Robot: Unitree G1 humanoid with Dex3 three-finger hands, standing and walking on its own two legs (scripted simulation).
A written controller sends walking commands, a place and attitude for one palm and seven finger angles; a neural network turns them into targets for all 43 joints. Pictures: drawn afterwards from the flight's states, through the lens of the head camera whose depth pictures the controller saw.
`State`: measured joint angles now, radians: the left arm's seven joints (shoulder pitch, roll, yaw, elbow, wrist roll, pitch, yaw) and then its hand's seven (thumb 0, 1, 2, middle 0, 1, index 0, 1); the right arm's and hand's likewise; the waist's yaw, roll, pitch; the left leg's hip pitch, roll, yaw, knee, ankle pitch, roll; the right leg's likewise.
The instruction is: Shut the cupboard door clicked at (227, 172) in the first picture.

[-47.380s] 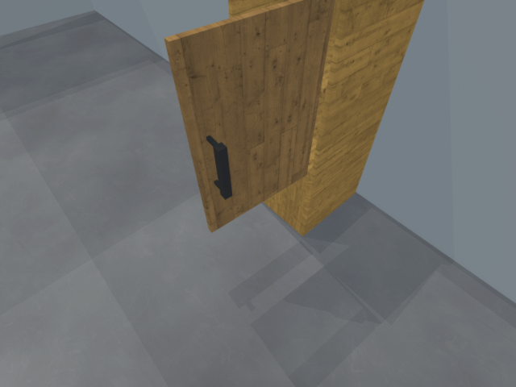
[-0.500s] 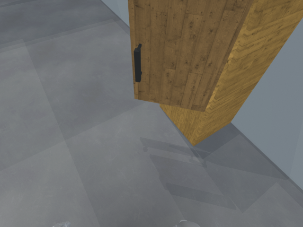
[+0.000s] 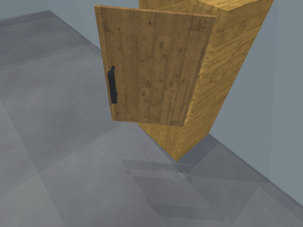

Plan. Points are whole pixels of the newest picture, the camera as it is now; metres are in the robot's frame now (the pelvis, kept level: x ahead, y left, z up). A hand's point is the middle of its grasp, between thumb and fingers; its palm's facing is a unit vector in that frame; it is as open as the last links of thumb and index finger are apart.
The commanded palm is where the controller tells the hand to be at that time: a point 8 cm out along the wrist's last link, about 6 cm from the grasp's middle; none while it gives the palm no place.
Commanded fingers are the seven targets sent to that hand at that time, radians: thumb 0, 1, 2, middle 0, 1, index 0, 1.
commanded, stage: take the last steps up to it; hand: left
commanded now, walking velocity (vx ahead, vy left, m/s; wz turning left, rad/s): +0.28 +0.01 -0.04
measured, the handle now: (113, 85) +0.69 +0.19 -0.06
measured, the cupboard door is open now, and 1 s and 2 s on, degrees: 44 44 44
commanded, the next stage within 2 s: come to a stop and stand still in 0.40 s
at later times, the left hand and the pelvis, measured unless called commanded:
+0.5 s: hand out of the picture +0.16 +0.14 -0.16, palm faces +0.06 -0.98 -0.21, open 7.3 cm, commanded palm none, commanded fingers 0.00 0.90 0.90 -0.20 -0.30 -0.20 -0.30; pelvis +0.15 -0.04 +0.01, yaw +0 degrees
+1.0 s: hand (99, 204) +0.22 +0.17 -0.16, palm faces +0.03 -0.94 -0.34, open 7.4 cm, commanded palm none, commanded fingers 0.00 0.90 0.90 -0.20 -0.30 -0.20 -0.30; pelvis +0.17 -0.05 -0.01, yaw -2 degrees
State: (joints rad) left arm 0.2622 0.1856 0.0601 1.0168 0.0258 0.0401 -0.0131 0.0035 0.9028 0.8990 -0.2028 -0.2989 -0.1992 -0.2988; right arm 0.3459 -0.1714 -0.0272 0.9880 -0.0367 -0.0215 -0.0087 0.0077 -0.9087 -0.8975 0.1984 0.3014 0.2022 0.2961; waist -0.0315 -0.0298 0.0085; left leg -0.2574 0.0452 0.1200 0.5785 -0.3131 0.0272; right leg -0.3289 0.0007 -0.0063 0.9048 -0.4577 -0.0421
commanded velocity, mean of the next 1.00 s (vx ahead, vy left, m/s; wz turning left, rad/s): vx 0.01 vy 0.01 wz -0.01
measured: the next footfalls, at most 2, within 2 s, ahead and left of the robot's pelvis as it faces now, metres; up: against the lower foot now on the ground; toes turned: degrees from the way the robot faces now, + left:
right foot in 0.28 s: +0.17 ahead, -0.12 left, +0.00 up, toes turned -6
left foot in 0.62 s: +0.30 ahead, +0.10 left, +0.00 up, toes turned +5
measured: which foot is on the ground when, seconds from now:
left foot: down 0.00-0.28, up 0.30-0.60, down 0.62-0.94, up 0.96-1.00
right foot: up 0.00-0.26, down 0.28-0.72, up 0.74-0.94, down 0.96-1.00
